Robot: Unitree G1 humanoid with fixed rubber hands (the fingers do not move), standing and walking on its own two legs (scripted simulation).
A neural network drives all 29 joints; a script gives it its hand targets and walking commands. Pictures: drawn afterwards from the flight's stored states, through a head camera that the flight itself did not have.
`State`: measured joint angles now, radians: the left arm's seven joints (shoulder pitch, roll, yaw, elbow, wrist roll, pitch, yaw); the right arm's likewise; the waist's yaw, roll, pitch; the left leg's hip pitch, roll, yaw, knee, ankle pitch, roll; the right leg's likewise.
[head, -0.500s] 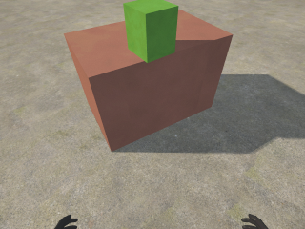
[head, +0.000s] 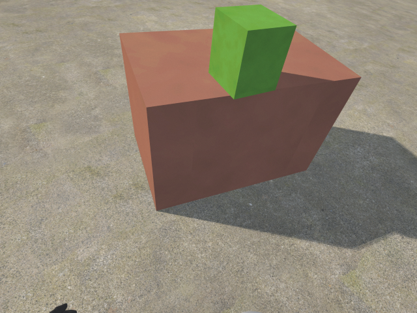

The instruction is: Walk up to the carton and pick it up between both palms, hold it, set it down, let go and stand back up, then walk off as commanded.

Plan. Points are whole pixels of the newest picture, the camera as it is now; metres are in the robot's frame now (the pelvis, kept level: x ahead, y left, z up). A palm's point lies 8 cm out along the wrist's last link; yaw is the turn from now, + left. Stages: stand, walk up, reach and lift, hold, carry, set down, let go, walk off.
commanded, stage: walk up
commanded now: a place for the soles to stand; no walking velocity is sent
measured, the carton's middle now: (247, 51) +1.02 -0.14 +0.05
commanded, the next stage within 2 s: none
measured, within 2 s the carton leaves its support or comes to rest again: neither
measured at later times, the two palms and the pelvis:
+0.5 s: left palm (100, 312) +0.17 +0.21 -0.08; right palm (412, 294) +0.21 -0.42 -0.08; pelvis +0.10 -0.12 +0.00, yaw +6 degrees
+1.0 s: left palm (126, 297) +0.21 +0.18 -0.12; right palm out of the picture +0.28 -0.48 -0.05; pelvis +0.17 -0.16 -0.01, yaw +11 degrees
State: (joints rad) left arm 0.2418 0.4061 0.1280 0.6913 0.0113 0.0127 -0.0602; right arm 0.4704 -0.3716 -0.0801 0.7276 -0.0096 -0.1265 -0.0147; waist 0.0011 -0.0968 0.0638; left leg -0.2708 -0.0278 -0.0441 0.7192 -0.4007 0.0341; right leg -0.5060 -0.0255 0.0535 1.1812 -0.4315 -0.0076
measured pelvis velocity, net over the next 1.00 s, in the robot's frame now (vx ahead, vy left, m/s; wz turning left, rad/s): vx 0.17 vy -0.16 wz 0.19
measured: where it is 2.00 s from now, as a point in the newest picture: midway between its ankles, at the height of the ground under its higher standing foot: (260, 291)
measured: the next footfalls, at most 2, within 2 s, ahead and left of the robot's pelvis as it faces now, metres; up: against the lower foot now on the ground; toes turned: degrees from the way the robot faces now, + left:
right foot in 0.28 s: +0.24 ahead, -0.19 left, +0.00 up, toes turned +3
left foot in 0.68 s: +0.23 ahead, +0.02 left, +0.00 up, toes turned +11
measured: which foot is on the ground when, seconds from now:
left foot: down 0.00-0.30, up 0.32-0.66, down 0.68-1.00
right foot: up 0.00-0.26, down 0.28-0.70, up 0.72-1.00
